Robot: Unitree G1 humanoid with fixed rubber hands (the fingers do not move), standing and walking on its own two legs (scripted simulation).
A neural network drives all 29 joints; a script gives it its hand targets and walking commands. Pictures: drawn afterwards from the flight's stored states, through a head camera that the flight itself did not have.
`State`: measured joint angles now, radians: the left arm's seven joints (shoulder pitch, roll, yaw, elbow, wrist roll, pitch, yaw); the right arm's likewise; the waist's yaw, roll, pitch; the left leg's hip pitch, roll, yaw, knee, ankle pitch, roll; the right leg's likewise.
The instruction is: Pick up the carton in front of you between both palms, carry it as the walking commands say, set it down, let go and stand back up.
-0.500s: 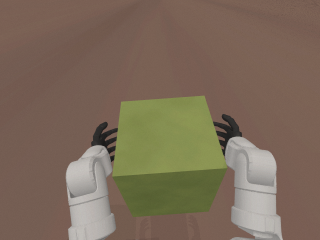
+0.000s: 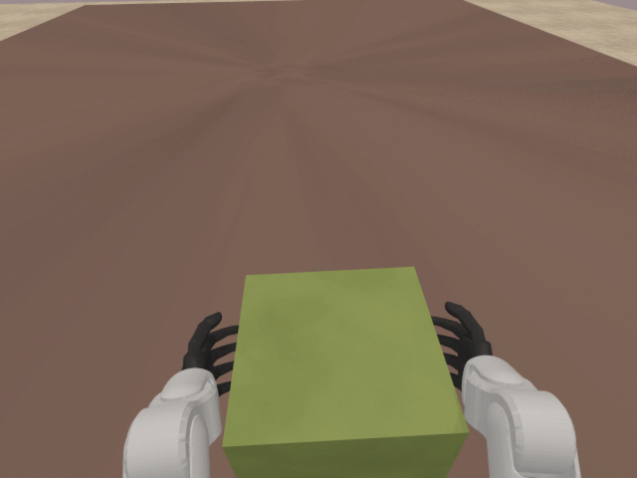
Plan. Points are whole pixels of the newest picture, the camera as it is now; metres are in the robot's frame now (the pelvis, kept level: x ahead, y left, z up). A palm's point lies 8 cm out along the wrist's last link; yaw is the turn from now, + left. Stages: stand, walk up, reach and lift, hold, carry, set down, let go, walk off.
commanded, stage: carry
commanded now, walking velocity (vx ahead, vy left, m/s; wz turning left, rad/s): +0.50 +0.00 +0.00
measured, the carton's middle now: (336, 397) +0.25 +0.00 +0.01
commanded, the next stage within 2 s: none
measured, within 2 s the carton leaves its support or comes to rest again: neither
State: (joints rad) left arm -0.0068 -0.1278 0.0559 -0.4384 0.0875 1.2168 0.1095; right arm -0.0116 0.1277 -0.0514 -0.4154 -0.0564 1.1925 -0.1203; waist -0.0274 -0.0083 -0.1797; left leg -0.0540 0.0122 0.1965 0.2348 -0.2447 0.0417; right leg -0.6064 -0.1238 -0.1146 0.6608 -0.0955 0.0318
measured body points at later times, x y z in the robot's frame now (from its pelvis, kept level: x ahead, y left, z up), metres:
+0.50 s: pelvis +0.32 -0.04 +0.00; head +0.31 -0.05 +0.45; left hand +0.57 +0.13 +0.09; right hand +0.59 -0.18 +0.09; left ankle +0.44 +0.13 -0.70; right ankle +0.27 -0.13 -0.75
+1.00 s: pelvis +0.66 +0.03 +0.00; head +0.66 +0.04 +0.45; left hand +0.92 +0.18 +0.08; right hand +0.91 -0.13 +0.09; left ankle +0.58 +0.10 -0.75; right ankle +0.77 -0.13 -0.70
